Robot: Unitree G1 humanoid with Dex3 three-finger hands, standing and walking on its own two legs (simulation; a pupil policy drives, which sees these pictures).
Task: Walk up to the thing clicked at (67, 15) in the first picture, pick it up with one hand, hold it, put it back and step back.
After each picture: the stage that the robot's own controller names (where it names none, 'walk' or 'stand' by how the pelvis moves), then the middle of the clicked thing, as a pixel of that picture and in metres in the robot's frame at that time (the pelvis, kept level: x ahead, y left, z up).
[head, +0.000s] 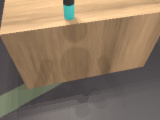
stand; out of the picture +0.93 +0.09 +0.00
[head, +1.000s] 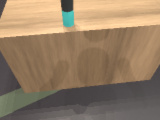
rise first; (67, 5) +0.84 +0.12 +0.02
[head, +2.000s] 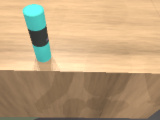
walk; (39, 36) +0.52 +0.21 +0.03
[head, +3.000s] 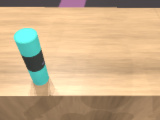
stand; (34, 60) +0.42 +0.20 +0.03
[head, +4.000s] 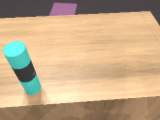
stand; (25, 71) +0.40 +0.23 +0.00
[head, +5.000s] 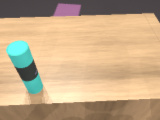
stand; (27, 70) +0.41 +0.23 +0.00
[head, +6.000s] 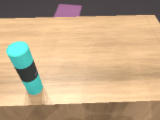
stand; (27, 71) +0.40 +0.23 +0.00
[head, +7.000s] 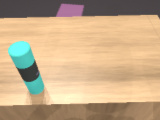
stand; (29, 71) +0.40 +0.22 +0.00
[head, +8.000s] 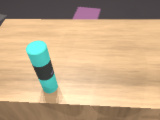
rise first; (44, 70) +0.41 +0.19 +0.00
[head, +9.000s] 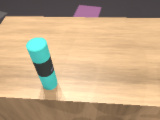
go down; (44, 66) +0.42 +0.19 +0.00
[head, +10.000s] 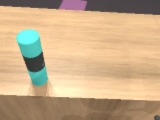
go down; (34, 61) +0.43 +0.18 +0.01
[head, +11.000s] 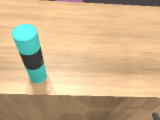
go down; (32, 58) +0.43 +0.17 +0.03
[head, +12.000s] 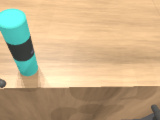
close in; (21, 48) +0.43 +0.18 +0.06
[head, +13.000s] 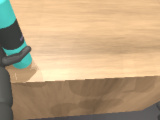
close; (10, 36) +0.46 +0.20 +0.08
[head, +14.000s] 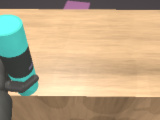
lift; (18, 62) +0.32 +0.19 +0.16
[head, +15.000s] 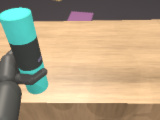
hold; (28, 56) +0.33 +0.17 +0.18
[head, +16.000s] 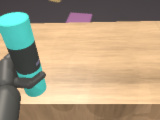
hold; (26, 60) +0.33 +0.17 +0.17
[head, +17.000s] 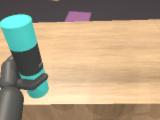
crouch; (29, 61) +0.33 +0.16 +0.17
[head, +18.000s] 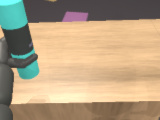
crouch; (20, 42) +0.39 +0.19 +0.19
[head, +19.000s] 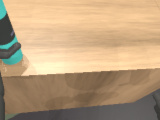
lower; (0, 31) +0.47 +0.20 +0.08
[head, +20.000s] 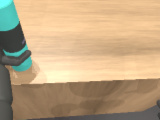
lower; (12, 38) +0.45 +0.19 +0.08
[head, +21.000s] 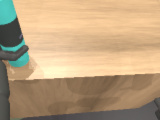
lower; (9, 33) +0.46 +0.19 +0.08
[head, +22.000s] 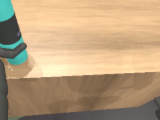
lower; (7, 30) +0.47 +0.19 +0.09
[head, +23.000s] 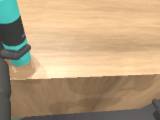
loosen; (11, 32) +0.46 +0.19 +0.09
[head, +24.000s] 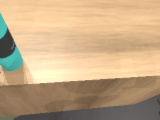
rise; out of the picture +0.42 +0.20 +0.08
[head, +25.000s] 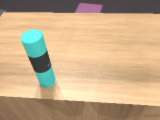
sink last; (40, 62) +0.42 +0.19 +0.04
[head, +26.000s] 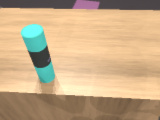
stand; (40, 57) +0.43 +0.19 +0.04
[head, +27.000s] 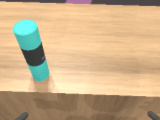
stand; (34, 54) +0.43 +0.19 +0.06
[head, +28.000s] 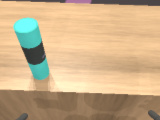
stand; (34, 53) +0.43 +0.19 +0.06
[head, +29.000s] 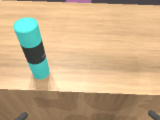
stand; (34, 52) +0.43 +0.19 +0.06
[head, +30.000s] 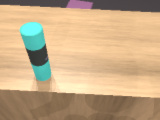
stand; (38, 55) +0.44 +0.19 +0.04
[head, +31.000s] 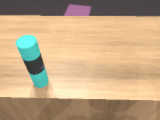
walk; (34, 64) +0.44 +0.21 +0.00
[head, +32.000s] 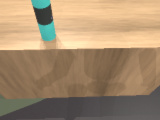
walk; (44, 15) +0.61 +0.18 +0.03
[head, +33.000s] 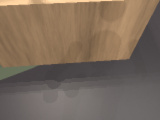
walk; out of the picture +0.92 +0.30 +0.03
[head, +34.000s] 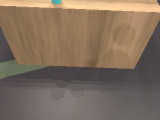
stand; out of the picture +1.07 +0.19 +0.02
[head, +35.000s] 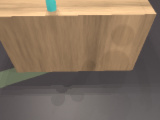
stand; out of the picture +1.06 +0.22 +0.00
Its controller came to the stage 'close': yes
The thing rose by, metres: 0.21
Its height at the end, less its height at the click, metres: +0.00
